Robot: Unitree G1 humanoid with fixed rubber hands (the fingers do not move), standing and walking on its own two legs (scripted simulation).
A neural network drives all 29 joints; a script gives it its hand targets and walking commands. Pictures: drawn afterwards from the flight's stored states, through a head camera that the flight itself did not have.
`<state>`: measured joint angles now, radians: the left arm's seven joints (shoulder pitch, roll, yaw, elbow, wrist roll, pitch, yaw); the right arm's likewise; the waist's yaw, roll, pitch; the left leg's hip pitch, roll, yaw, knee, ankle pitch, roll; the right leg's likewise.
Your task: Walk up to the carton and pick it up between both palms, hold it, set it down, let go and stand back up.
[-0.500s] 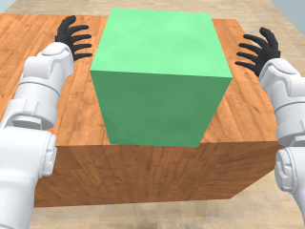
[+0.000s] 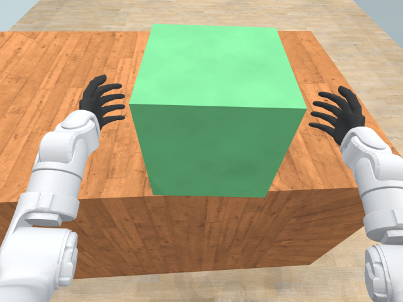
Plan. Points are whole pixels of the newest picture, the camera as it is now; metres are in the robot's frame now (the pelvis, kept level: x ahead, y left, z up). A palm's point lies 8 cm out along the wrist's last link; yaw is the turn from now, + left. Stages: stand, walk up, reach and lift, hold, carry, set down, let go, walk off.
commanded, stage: set down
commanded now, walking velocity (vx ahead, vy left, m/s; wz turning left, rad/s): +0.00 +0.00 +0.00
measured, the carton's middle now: (211, 114) +0.49 +0.00 +0.10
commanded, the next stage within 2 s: none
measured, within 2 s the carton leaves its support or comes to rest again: neither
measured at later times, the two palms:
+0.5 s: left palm (89, 144) +0.38 +0.22 +0.13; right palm (357, 163) +0.35 -0.26 +0.12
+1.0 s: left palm (86, 204) +0.29 +0.23 +0.05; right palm (346, 219) +0.27 -0.24 +0.06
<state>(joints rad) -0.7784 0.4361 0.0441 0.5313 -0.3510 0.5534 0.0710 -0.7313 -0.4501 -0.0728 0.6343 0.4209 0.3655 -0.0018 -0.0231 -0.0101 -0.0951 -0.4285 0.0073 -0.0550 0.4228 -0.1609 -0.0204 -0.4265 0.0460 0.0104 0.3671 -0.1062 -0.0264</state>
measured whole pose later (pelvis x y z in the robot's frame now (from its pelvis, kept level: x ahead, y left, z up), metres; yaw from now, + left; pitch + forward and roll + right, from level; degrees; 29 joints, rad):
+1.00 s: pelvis +0.03 +0.01 +0.01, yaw -2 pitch +0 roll +0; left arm 0.07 0.28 0.06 0.00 -0.28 0.30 0.06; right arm 0.12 -0.34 -0.07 0.02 0.36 0.18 0.00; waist 0.01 -0.01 0.04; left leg -0.14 0.00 -0.01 0.33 -0.20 -0.01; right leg -0.17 0.04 0.05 0.33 -0.16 -0.02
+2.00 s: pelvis +0.05 +0.01 +0.00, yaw -3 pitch -6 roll -1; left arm 0.29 0.24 -0.01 0.42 -0.11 0.11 0.02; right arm 0.26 -0.18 -0.07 0.60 0.02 -0.14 0.03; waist 0.03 0.01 0.11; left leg -0.03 0.02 0.00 0.41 -0.28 0.00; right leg -0.05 0.05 0.05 0.36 -0.22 -0.02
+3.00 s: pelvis +0.03 +0.02 -0.02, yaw -7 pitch +0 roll -1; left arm 0.33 0.19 0.02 0.74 0.06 -0.01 -0.02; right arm 0.26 -0.23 -0.08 0.81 -0.05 0.04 0.02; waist -0.01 0.03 -0.01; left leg -0.29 0.05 0.08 0.69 -0.39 0.01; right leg -0.34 0.09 0.10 0.65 -0.30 -0.01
